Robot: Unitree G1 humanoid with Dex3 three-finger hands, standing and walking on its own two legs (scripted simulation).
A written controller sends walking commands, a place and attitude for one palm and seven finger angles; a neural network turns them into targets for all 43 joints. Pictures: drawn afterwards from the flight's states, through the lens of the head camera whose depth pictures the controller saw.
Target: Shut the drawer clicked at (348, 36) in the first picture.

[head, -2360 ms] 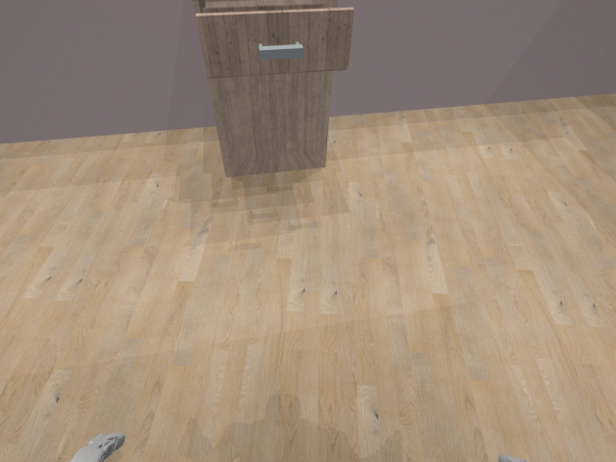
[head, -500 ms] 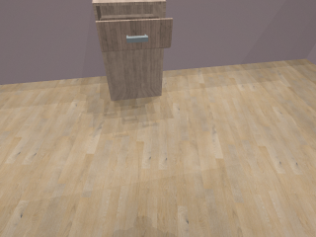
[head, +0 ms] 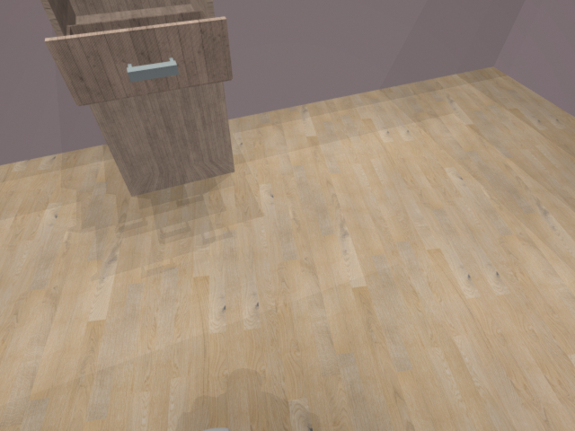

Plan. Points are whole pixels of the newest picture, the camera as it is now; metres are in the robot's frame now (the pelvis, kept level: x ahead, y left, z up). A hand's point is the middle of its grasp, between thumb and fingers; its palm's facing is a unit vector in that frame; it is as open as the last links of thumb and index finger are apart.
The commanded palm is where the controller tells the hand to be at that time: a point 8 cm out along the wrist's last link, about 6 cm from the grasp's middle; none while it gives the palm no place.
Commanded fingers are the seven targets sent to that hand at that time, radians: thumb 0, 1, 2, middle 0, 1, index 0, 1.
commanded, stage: walk to a spot facing it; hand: left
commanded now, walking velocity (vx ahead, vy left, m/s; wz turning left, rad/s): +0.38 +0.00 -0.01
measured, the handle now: (152, 67) +1.00 +0.42 +0.00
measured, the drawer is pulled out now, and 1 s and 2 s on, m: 0.30 0.30 0.30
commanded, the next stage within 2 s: turn to face it in 0.98 s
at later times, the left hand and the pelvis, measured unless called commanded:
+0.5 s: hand (141, 421) +0.17 +0.24 -0.17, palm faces +0.05 -0.99 -0.13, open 7.4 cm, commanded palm none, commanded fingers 0.00 0.90 0.90 -0.20 -0.30 -0.20 -0.30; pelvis +0.20 +0.07 +0.02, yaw -1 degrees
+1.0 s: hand (231, 228) +0.56 +0.15 -0.16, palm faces -0.15 -0.97 -0.18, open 7.3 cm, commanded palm none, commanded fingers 0.00 0.90 0.90 -0.20 -0.30 -0.20 -0.30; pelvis +0.42 +0.00 +0.00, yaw -10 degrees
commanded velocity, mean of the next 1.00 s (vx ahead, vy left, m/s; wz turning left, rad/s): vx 0.36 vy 0.00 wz -0.15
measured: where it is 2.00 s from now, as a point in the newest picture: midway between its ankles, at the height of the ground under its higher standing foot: (294, 315)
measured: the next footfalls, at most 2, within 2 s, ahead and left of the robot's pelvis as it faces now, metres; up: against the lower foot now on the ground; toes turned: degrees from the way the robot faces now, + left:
left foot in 0.34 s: +0.26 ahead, +0.15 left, +0.00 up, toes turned +11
right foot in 0.90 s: +0.52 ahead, -0.09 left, +0.00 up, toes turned -16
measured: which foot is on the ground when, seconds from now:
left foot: up 0.00-0.32, down 0.34-0.92, up 0.94-1.00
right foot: down 0.00-0.36, up 0.38-0.88, down 0.90-1.00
